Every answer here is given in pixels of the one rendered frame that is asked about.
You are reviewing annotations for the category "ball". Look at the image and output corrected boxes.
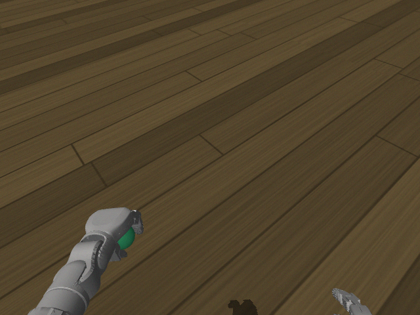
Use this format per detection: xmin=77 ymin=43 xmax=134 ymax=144
xmin=118 ymin=227 xmax=135 ymax=250

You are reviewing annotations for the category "left robot arm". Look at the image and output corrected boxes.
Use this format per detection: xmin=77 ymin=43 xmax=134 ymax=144
xmin=28 ymin=230 xmax=116 ymax=315

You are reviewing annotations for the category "left robot hand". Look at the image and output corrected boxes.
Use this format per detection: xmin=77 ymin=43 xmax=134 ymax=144
xmin=85 ymin=207 xmax=144 ymax=262

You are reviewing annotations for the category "right robot hand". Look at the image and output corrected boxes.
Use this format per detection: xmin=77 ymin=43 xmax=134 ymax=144
xmin=332 ymin=288 xmax=372 ymax=315

